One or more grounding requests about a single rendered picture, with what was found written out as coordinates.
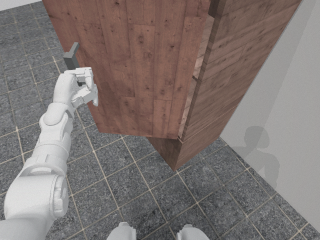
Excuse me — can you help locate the right robot shin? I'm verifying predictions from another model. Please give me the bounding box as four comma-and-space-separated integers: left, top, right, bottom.
182, 224, 193, 229

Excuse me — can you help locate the robot left forearm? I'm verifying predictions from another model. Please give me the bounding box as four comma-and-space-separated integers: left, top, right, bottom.
3, 102, 75, 219

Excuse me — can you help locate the cupboard door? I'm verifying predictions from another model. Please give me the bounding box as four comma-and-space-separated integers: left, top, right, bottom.
42, 0, 211, 140

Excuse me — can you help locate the robot shin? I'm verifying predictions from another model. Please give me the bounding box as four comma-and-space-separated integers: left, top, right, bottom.
118, 222, 129, 227
182, 224, 193, 229

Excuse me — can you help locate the handle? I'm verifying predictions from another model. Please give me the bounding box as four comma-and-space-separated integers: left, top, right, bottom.
63, 42, 86, 87

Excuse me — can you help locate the robot left upper arm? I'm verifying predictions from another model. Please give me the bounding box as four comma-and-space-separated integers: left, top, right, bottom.
0, 174, 69, 240

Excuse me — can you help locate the robot left hand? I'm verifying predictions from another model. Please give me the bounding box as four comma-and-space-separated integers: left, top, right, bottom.
53, 67, 99, 112

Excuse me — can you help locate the left robot shin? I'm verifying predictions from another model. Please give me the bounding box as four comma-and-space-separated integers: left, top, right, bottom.
118, 222, 129, 227

